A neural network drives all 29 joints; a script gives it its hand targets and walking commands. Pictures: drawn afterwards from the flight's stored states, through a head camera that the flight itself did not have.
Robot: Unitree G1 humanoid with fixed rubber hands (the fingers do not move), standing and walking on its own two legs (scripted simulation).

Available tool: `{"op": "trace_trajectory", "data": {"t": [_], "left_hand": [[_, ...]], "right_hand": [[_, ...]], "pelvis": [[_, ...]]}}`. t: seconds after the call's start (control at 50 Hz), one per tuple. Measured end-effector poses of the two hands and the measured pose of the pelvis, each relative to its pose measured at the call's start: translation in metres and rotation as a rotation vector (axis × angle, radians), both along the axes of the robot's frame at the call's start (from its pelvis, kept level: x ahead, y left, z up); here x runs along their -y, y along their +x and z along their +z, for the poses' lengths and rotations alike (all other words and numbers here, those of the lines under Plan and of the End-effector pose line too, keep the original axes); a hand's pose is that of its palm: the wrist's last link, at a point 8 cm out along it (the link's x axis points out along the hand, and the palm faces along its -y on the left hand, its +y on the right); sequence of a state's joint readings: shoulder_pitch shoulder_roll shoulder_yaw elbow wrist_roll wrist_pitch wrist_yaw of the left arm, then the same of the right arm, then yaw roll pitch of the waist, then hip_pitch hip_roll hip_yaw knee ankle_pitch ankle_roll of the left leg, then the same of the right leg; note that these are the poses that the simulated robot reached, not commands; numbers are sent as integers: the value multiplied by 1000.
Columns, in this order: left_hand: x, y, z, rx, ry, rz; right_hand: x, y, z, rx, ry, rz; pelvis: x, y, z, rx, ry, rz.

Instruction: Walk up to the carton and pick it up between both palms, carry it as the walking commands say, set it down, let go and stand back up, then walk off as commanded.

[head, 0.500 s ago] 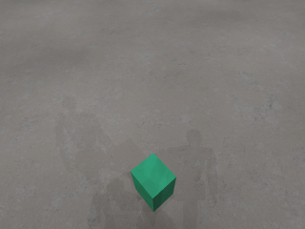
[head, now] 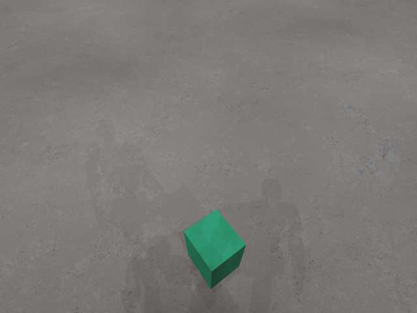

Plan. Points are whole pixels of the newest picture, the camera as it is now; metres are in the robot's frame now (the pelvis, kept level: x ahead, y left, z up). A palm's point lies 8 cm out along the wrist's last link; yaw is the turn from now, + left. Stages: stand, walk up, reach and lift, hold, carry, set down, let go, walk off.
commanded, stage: walk up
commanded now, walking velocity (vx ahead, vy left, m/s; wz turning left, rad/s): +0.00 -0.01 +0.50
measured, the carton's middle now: (213, 250) +0.44 -0.01 -0.62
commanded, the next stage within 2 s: none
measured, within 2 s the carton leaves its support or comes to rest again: neither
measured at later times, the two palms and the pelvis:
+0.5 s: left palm out of the picture +0.11 +0.18 -0.13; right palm out of the picture +0.00 -0.38 -0.14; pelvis +0.03 -0.10 -0.02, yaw +12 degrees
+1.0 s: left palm out of the picture -0.09 -0.03 -0.15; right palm (341, 220) +0.34 -0.32 -0.11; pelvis +0.09 -0.20 -0.01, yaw +29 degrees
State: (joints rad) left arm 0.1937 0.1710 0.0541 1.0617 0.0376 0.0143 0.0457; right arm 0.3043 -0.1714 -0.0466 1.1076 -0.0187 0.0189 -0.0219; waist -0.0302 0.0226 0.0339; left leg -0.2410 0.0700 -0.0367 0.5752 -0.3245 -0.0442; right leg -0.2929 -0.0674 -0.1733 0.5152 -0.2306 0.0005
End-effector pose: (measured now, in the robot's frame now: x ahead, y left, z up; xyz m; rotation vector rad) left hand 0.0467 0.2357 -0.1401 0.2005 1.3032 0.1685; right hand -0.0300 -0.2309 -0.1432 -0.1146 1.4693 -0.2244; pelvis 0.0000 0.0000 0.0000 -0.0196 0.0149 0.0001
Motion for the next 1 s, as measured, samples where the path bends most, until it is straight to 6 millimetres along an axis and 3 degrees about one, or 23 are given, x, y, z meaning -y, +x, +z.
{"op": "trace_trajectory", "data": {"t": [0.12, 0.2, 0.32, 0.38, 0.44, 0.5, 0.54, 0.64, 0.74, 0.84, 0.94, 1.0], "left_hand": [[-33, -1, -12, 23, 25, 55], [-36, 13, -7, 59, 7, 70], [-12, 37, 7, 130, -9, 60], [8, 48, 12, 152, -10, 64], [33, 59, 15, 177, 3, 74], [60, 62, 13, 193, 36, 94], [80, 53, 17, 178, 42, 125], [124, 12, 31, 126, 38, 252], [167, -38, 26, 42, 28, 413], [215, -93, 13, -100, -13, 540], [257, -129, -3, -224, -75, 632], [270, -134, -11, -254, -102, 653]], "right_hand": [[0, 23, 3, 68, -65, 61], [7, 9, 20, 31, -109, 63], [51, -17, 36, -84, -162, 63], [79, -16, 35, -112, -167, 76], [112, -2, 26, -134, -159, 100], [152, 28, 6, -122, -155, 146], [172, 58, 0, -99, -160, 201], [187, 157, 7, 27, -123, 327], [171, 255, 19, 188, -64, 466], [132, 332, 26, 331, 4, 582], [95, 372, 32, 430, 54, 666], [92, 372, 29, 448, 50, 698]], "pelvis": [[-12, -8, -10, -8, 1, 53], [1, -6, -2, -8, -13, 88], [27, 2, 4, -12, -33, 136], [47, 8, 2, -23, -28, 159], [74, 17, -3, -40, -16, 191], [103, 26, -15, -50, -1, 215], [117, 27, -14, -42, -2, 265], [142, 45, 4, -53, 33, 333], [164, 66, 11, -44, 43, 399], [181, 81, 6, -28, 40, 442], [194, 91, -3, -13, 26, 478], [200, 91, -8, 3, 22, 500]]}}
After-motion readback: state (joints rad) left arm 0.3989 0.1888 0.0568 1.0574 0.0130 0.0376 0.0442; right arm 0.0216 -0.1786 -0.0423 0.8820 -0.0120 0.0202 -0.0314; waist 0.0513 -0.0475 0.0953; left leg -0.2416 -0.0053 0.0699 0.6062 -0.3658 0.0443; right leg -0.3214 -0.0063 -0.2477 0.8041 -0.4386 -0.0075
